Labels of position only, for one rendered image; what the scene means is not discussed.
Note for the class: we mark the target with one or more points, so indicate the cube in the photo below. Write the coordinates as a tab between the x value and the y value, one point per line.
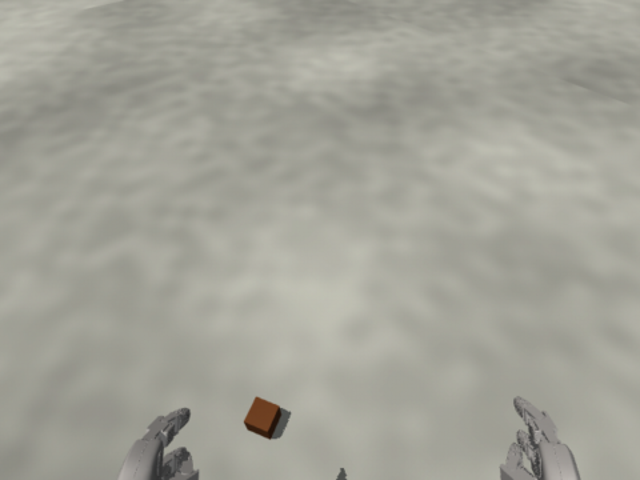
263	417

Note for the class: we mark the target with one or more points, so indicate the left robot hand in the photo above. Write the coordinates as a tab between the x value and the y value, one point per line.
145	460

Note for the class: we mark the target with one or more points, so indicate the right robot hand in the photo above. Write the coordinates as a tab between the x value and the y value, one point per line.
550	459

